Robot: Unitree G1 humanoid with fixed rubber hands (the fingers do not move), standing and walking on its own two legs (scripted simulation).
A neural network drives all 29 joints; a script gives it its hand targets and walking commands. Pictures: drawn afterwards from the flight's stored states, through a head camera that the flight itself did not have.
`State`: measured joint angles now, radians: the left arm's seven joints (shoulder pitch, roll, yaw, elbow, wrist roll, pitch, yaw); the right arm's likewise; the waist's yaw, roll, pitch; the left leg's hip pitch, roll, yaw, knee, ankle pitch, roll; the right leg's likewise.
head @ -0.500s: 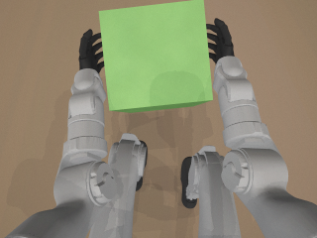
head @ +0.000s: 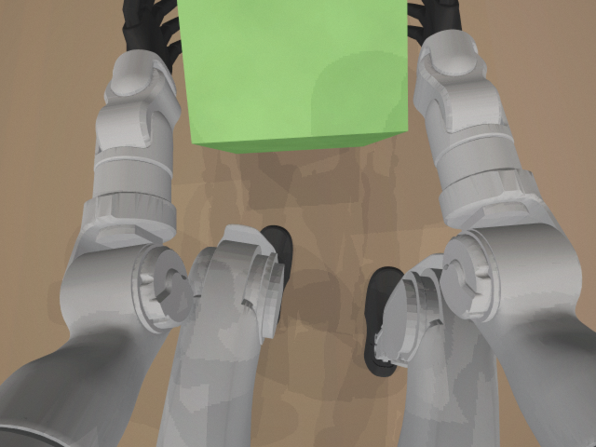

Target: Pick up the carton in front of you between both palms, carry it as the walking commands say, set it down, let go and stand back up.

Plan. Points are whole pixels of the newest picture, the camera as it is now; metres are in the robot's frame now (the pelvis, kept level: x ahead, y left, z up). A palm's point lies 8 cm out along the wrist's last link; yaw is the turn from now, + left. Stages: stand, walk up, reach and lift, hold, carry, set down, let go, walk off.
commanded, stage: set down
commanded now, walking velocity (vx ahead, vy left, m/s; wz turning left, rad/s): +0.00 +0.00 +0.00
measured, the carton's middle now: (295, 64) +0.52 +0.10 -0.22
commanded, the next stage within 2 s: none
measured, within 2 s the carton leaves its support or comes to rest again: rests again in 1.04 s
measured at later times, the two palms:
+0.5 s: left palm (164, 62) +0.49 +0.24 -0.16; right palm (437, 50) +0.54 -0.06 -0.18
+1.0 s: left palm (161, 67) +0.48 +0.25 -0.18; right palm (429, 48) +0.54 -0.06 -0.19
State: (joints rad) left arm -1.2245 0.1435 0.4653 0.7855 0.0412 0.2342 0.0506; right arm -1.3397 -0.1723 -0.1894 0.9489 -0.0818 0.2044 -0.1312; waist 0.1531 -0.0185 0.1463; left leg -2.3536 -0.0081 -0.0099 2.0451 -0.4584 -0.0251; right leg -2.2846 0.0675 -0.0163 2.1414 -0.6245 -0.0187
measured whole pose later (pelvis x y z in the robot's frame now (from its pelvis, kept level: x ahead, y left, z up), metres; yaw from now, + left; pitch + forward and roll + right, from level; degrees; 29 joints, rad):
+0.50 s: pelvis -0.01 +0.00 -0.02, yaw -1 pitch +41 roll +2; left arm -1.28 0.20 0.46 0.95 0.03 0.19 0.00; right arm -1.40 -0.20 -0.14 1.08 -0.06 0.17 -0.11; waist 0.16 0.00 0.22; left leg -2.35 0.00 -0.01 2.11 -0.47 -0.04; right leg -2.30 0.09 -0.01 2.20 -0.62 -0.02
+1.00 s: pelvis +0.00 +0.00 -0.02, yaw +0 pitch +39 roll +2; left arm -1.31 0.25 0.52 1.05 0.03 0.11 -0.03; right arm -1.44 -0.18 -0.18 1.09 -0.15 0.12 -0.04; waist 0.13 0.02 0.28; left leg -2.33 -0.01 0.00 2.12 -0.47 -0.03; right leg -2.28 0.09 0.00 2.22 -0.63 -0.01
